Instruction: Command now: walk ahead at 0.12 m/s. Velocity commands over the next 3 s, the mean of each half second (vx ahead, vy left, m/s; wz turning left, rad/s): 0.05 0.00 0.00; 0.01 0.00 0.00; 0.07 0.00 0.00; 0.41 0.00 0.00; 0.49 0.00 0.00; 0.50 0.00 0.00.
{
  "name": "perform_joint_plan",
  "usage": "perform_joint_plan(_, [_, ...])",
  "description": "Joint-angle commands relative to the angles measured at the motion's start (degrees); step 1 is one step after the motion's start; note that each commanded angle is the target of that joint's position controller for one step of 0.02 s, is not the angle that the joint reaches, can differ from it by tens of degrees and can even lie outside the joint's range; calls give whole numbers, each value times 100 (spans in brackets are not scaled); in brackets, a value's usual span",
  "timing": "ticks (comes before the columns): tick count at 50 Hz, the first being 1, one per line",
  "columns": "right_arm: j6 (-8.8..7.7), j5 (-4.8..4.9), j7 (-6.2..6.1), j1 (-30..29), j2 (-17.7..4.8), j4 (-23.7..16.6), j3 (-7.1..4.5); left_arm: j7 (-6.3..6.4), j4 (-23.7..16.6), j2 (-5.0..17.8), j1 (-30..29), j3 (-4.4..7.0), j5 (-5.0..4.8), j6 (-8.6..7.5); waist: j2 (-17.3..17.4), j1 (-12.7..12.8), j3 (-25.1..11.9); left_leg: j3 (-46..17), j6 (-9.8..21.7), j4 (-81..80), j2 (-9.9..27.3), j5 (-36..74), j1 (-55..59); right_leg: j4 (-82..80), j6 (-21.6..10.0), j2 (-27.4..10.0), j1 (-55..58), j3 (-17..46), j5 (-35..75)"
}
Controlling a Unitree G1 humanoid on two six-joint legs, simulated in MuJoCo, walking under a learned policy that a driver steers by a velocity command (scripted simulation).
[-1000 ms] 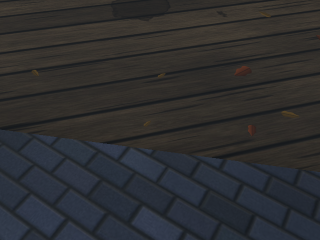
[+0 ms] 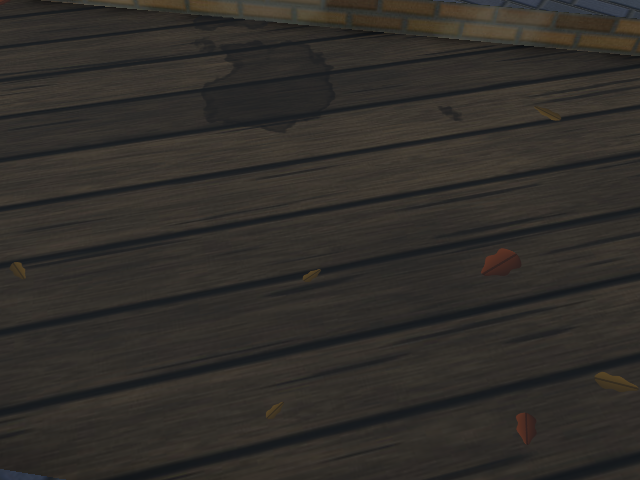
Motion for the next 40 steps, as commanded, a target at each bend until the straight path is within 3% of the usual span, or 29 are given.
perform_joint_plan(1, [-90,-9,-100,1832,-1089,327,-230,44,-32,114,1203,-2,-255,33,1075,-315,-1609,-2041,1312,-195,2185,5206,3017,2603,65,-341,-1353,210,-367])
perform_joint_plan(2, [-28,153,-52,1630,-844,264,-157,60,38,529,965,117,-161,194,847,-432,-1620,-2475,1649,-625,2335,4076,2446,3103,126,-190,-1567,503,-1711])
perform_joint_plan(3, [5,140,-43,1218,-765,197,-119,46,-63,643,472,172,-9,276,540,-346,-950,-2260,1559,-1006,2097,2756,1728,3359,187,-291,-1735,680,-1667])
perform_joint_plan(4, [45,89,-46,895,-669,143,-74,20,-122,557,127,170,62,326,324,-264,-603,-2084,1357,-1298,1858,1743,1247,3275,224,-362,-1781,747,-1371])
perform_joint_plan(6, [89,40,-111,566,-512,156,-5,-7,-113,323,5,124,79,439,374,6,-245,-1479,904,-1680,1393,761,411,2511,338,-556,-1320,767,-767])
perform_joint_plan(8, [76,9,-103,626,-503,230,14,25,49,189,176,75,55,519,394,40,-369,-1225,687,-1659,1144,506,390,1855,395,-458,-979,604,-590])
perform_joint_plan(12, [146,89,-76,699,-718,323,-30,70,129,262,29,44,5,619,499,-25,-423,-1360,505,-1857,1071,-1532,245,842,360,-453,-625,470,51])
perform_joint_plan(15, [289,143,-68,752,-755,382,-76,49,169,335,64,6,100,577,276,-4,-9,-1415,28,-2010,947,-2762,-348,-169,225,-634,-286,629,636])
perform_joint_plan(16, [335,162,-62,850,-701,400,-86,44,127,441,-20,3,100,527,84,-115,195,-1303,-140,-1993,770,-2692,-280,-457,172,-792,-670,914,277])
perform_joint_plan(17, [368,164,-41,870,-648,401,-94,38,147,434,-114,-13,47,476,-324,-216,410,-1050,-196,-1795,574,-2175,157,-683,139,-838,-1386,1072,-164])
perform_joint_plan(18, [371,129,-22,937,-563,444,-72,42,138,344,-192,-50,26,403,-468,-287,329,-966,-185,-1497,535,-1662,649,-946,148,-918,-1678,1188,-316])
perform_joint_plan(20, [354,91,8,1144,-431,551,-32,65,103,424,-357,-43,-17,298,-587,-438,153,-819,-181,-1142,449,-1003,1238,-1264,164,-1007,-1940,1337,-385])
perform_joint_plan(29, [250,84,2,1216,-374,774,83,55,162,370,-37,-60,-26,284,-87,-299,126,-847,-218,-1114,492,-805,996,-1139,55,-930,-1524,1226,142])
perform_joint_plan(40, [236,89,-38,1371,-303,963,138,51,239,258,89,-103,-27,271,-64,-266,96,-870,-205,-1026,538,-542,992,-996,47,-893,-1317,1121,589])
Next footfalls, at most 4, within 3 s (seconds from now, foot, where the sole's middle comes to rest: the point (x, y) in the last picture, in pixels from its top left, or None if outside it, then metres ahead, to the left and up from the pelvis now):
0.30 right None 0.05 -0.12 -0.77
2.26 right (395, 427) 0.66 -0.14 -0.93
2.70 left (321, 333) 0.91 0.05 -0.93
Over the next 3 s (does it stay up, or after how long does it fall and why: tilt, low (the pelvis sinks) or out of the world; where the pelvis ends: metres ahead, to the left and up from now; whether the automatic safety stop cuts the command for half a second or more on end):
stays up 0.92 -0.02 -0.14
